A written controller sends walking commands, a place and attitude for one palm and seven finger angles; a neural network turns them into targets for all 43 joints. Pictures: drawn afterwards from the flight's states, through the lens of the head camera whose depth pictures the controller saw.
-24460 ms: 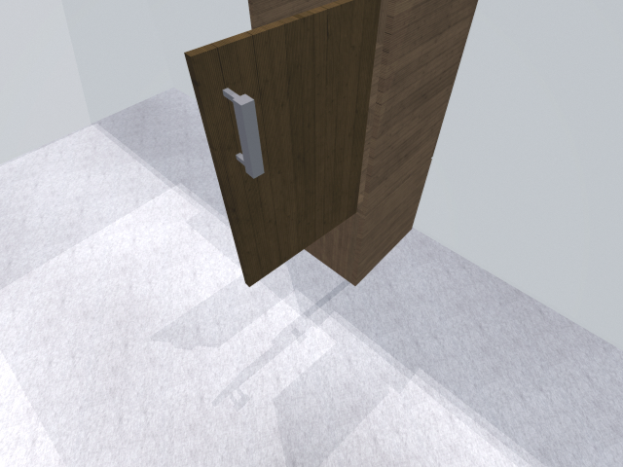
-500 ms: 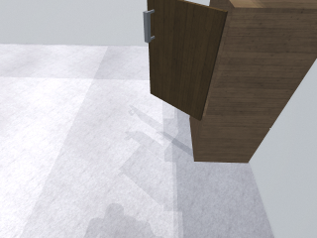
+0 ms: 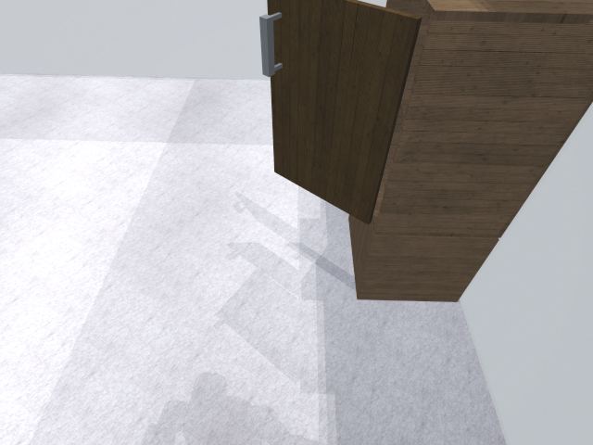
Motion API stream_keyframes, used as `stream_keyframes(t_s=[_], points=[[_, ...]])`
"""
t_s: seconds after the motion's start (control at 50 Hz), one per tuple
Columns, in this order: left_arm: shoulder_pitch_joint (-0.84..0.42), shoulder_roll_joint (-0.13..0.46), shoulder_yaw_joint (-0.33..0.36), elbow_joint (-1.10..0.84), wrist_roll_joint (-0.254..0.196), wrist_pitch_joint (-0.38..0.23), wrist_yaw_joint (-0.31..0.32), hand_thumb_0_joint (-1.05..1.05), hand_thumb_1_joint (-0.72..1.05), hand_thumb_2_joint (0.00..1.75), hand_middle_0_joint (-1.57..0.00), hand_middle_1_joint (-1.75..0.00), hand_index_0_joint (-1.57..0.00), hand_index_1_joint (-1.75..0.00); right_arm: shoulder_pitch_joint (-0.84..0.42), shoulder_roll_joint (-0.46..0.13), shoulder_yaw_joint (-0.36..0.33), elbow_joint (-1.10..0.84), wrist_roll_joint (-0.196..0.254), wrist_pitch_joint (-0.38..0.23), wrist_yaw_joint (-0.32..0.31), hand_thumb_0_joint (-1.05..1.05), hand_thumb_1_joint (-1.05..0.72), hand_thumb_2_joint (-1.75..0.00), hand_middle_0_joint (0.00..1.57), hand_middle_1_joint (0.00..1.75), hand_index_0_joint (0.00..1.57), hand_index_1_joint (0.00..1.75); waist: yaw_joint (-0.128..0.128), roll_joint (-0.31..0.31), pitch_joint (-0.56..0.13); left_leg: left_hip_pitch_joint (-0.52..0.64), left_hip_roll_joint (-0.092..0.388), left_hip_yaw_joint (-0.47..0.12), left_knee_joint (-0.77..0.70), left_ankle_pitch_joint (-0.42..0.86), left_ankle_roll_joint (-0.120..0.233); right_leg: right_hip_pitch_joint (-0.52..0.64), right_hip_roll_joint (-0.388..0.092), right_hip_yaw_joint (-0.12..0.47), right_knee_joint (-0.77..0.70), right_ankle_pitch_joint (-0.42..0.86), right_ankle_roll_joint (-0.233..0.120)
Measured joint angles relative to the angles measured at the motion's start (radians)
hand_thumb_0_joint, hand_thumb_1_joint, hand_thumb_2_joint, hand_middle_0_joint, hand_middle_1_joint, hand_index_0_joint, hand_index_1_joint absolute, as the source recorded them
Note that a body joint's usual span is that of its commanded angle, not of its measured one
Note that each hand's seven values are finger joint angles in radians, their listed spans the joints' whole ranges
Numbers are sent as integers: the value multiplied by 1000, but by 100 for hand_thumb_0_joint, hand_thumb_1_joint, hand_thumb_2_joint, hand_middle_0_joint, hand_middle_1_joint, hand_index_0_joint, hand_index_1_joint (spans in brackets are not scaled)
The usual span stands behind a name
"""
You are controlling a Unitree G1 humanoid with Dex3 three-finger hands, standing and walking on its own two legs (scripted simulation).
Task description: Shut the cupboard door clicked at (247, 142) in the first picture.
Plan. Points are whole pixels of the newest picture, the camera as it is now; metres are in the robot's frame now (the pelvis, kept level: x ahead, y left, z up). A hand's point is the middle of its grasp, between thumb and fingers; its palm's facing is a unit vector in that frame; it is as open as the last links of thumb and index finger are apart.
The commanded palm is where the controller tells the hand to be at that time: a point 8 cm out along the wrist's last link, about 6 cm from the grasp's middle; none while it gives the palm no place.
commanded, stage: look to check the result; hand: left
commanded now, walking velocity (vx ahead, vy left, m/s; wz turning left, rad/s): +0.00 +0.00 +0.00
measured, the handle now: (273, 44) +1.00 +0.11 +0.10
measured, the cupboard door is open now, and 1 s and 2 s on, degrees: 52 52 52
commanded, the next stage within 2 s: walk to a spot facing it in 0.36 s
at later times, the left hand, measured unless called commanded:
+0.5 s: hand out of the picture +0.08 +0.24 -0.16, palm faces -0.01 -0.94 -0.33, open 7.4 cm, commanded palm none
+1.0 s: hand out of the picture +0.02 +0.23 -0.19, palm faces +0.24 -0.94 -0.25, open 7.4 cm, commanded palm none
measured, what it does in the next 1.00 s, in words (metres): lifts its right foot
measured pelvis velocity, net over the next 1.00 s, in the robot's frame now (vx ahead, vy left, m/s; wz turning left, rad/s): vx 0.00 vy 0.01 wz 0.25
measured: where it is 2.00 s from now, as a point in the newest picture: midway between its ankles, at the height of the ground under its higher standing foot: outside the picture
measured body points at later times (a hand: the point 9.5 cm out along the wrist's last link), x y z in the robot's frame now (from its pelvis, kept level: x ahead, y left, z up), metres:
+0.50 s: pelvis +0.02 +0.00 +0.00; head +0.03 -0.01 +0.45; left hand +0.08 +0.29 -0.14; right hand +0.09 -0.30 -0.14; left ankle +0.03 +0.11 -0.75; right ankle -0.01 -0.12 -0.75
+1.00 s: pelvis +0.00 +0.01 -0.02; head +0.05 +0.03 +0.43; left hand +0.00 +0.28 -0.17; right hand +0.08 -0.22 -0.17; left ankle +0.02 +0.12 -0.75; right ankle -0.01 -0.14 -0.69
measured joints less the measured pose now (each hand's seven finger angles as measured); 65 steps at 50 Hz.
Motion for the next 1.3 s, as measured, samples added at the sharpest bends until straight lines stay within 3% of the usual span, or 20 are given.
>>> stream_keyframes(t_s=[0.32, 0.58, 0.72, 0.8, 0.84, 0.86, 0.92, 0.98, 1.08, 1.18, 1.2, 1.24, 1.3], points=[[9, 3, -4, 20, -2, -1, 2, 0, 91, 90, -20, -30, -20, -30, -26, -2, 7, 2, 2, 2, -1, 1, -90, -90, 20, 30, 20, 29, 10, -1, 8, 20, 3, -5, -14, -10, -6, 26, 4, -4, -26, -5, -3], [-16, -8, 0, -1, -2, 2, 10, 0, 91, 90, -20, -30, -20, -30, -21, 6, 6, -8, 2, 6, -4, 1, -90, -90, 20, 30, 20, 29, -2, -3, 3, 18, -2, -15, -5, -22, -9, 27, -1, -15, -10, -25, -3], [-10, -53, 16, -67, 0, 22, 24, 0, 91, 90, -20, -29, -20, -30, 22, 54, -5, -41, 0, 40, -2, 1, -90, -90, 20, 30, 20, 29, -12, 2, 24, -81, -21, -65, 155, -78, -12, -34, -23, -72, 126, -103, -4], [15, -78, 28, -107, 11, 29, 29, 0, 91, 90, -20, -30, -20, -30, 55, 95, -20, -69, 0, 62, 7, 1, -90, -90, 20, 30, 20, 29, -18, -10, 55, -161, -4, -17, 374, -243, -35, -41, -52, -124, 208, -155, 1], [31, -81, 32, -120, 10, 35, 27, 0, 91, 90, -20, -30, -20, -30, 76, 113, -23, -88, 0, 62, 16, 1, -90, -90, 20, 30, 20, 29, -22, -27, 64, -150, 9, 2, 324, -168, -36, -59, -78, -145, 273, -193, 16], [37, -85, 34, -127, 7, 41, 25, 0, 91, 90, -20, -30, -20, -30, 86, 115, -24, -100, -4, 57, 18, 1, -90, -90, 20, 30, 20, 29, -23, -25, 63, -158, 8, -6, 307, -99, -16, -88, -90, -151, 329, -215, 25], [44, -86, 44, -136, 5, 71, 28, 0, 91, 90, -20, -30, -20, -30, 92, 141, -25, -115, -17, 49, 12, 1, -90, -90, 20, 30, 20, 29, -21, -43, 74, -187, -24, -12, 331, -142, 27, -208, -74, -41, 576, -341, 28], [42, -89, 53, -144, 7, 77, 22, 0, 91, 90, -20, -29, -20, -30, 108, 155, -22, -124, -20, 42, 1, 1, -90, -90, 20, 30, 20, 29, -23, -32, 70, -187, -40, -45, 256, -101, 26, -292, -42, 15, 696, -289, 33], [35, -95, 54, -185, 3, 60, 22, 1, 91, 90, -20, -29, -20, -30, 119, 150, -27, -131, -21, 42, -6, 1, -90, -90, 21, 30, 20, 29, -26, 8, 64, -184, -45, -123, 159, -25, 18, -303, -5, 36, 577, -278, 42], [42, -93, 53, -228, 2, 39, 24, 0, 91, 90, -20, -29, -20, -30, 121, 125, -51, -146, -14, 66, -3, 1, -90, -90, 21, 30, 20, 30, -26, 22, 39, -217, -69, -198, 175, -12, -12, -185, 12, 39, 255, -199, 27], [51, -86, 54, -237, 7, 31, 26, 0, 91, 90, -20, -29, -20, -30, 118, 123, -58, -151, -10, 71, -2, 1, -90, -90, 21, 30, 20, 30, -17, 3, 30, -247, -89, -193, 230, -82, -21, -172, -4, 52, 195, -153, 7], [49, -99, 52, -231, 14, 34, 31, 0, 91, 90, -20, -29, -20, -30, 97, 98, -76, -153, -12, 82, 3, 1, -90, -90, 21, 30, 20, 29, -16, 19, 41, -320, -93, -174, 458, -240, -33, -176, -11, 24, 224, -101, -1], [65, -114, 49, -220, 18, 40, 36, 0, 91, 90, -20, -29, -20, -30, 78, 72, -92, -167, -13, 87, 14, 1, -90, -90, 20, 30, 20, 29, -24, 17, 43, -384, -69, -107, 738, -273, -47, -148, -38, -11, 208, -100, 5]])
